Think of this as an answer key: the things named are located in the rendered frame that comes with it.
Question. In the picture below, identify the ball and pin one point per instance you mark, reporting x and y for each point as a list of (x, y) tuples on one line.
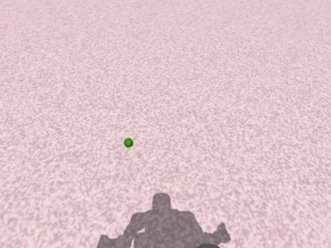
[(128, 142)]

